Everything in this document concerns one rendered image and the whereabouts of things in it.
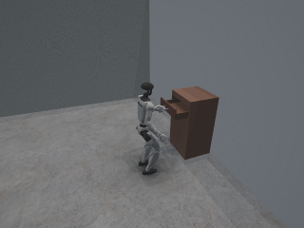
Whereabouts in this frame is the robot left hand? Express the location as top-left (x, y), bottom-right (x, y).
top-left (155, 104), bottom-right (163, 113)

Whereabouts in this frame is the right robot upper arm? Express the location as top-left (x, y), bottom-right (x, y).
top-left (144, 102), bottom-right (155, 126)

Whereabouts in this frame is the right robot forearm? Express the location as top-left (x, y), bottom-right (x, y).
top-left (146, 122), bottom-right (162, 138)

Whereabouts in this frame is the drawer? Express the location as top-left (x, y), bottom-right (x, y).
top-left (161, 97), bottom-right (189, 120)

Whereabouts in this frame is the cabinet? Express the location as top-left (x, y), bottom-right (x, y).
top-left (169, 86), bottom-right (219, 160)

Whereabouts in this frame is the right robot shin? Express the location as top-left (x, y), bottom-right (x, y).
top-left (146, 151), bottom-right (161, 172)

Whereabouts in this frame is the right robot foot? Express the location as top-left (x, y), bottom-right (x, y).
top-left (142, 168), bottom-right (157, 175)

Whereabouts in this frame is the robot right hand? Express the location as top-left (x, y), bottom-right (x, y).
top-left (160, 134), bottom-right (170, 144)

